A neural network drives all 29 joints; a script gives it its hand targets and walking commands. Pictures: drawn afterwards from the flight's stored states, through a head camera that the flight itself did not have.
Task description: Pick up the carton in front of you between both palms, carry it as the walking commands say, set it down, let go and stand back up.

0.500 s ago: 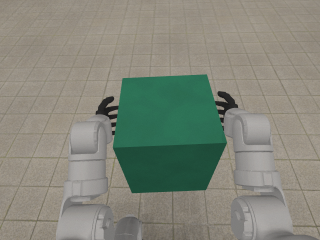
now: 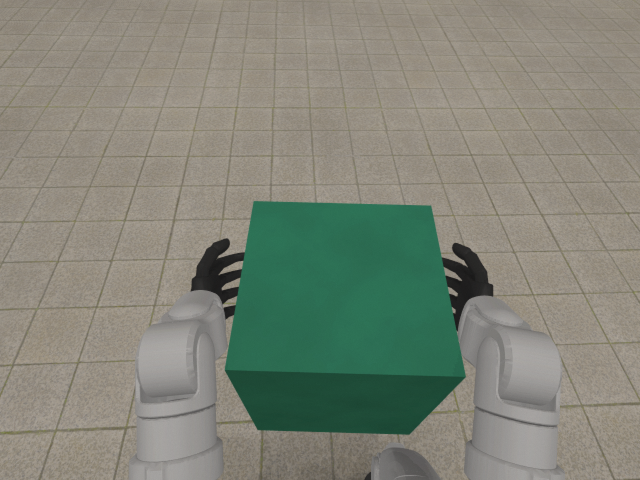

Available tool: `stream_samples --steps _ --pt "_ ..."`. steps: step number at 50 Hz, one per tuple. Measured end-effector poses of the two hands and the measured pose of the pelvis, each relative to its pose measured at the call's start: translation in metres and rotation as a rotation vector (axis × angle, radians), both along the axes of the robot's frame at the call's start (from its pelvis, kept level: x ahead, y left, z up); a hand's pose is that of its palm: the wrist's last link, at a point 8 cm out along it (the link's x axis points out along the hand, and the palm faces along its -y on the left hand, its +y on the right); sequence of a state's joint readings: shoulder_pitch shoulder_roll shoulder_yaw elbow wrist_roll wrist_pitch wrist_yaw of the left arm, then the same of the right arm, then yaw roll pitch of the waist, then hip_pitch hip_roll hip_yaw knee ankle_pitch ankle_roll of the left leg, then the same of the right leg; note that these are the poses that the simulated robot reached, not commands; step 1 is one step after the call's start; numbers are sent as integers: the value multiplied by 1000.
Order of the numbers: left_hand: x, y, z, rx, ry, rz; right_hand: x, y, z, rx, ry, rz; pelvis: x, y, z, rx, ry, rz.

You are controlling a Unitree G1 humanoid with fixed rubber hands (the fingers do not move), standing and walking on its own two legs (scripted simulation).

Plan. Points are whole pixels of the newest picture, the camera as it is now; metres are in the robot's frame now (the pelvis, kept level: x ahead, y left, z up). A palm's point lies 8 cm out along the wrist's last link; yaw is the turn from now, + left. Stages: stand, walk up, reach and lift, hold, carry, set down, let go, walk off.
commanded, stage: carry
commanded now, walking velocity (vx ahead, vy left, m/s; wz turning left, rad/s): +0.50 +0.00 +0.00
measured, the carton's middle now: (337, 326) +0.29 -0.01 +0.01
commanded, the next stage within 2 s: none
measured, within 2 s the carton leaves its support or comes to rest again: neither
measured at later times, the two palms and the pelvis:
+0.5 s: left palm (257, 146) +0.56 +0.11 +0.08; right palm (442, 143) +0.59 -0.19 +0.07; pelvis +0.32 -0.06 +0.00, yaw +4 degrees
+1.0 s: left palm (247, 46) +0.91 +0.16 +0.06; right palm (387, 48) +0.91 -0.14 +0.07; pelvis +0.65 +0.02 +0.00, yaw +0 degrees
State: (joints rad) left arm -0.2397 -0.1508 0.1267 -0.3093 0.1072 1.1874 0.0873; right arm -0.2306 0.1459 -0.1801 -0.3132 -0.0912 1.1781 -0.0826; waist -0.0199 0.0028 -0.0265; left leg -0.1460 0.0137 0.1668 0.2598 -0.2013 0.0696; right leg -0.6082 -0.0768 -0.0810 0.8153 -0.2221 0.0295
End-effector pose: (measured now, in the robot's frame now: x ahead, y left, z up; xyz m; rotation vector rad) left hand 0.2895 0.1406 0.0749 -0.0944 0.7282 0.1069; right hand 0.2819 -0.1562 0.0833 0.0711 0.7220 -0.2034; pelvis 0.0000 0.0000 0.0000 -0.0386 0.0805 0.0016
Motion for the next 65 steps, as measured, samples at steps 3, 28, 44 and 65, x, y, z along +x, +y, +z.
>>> stream_samples --steps 3,28,44,65 --pt "29 -3 6 21 -30 0 33 -3 6 -10 -29 25 41 -6 -3 5 -7 2" --pt "312 -30 13 84 -18 78 341 -30 -2 13 -20 128 357 -52 -1 64 -16 54" --pt "551 20 -28 22 63 18 560 19 -29 -32 65 54 578 11 -20 34 -20 -10" --pt "840 -8 -5 83 -59 59 862 -9 -21 14 -60 96 876 -25 -35 20 -33 49"
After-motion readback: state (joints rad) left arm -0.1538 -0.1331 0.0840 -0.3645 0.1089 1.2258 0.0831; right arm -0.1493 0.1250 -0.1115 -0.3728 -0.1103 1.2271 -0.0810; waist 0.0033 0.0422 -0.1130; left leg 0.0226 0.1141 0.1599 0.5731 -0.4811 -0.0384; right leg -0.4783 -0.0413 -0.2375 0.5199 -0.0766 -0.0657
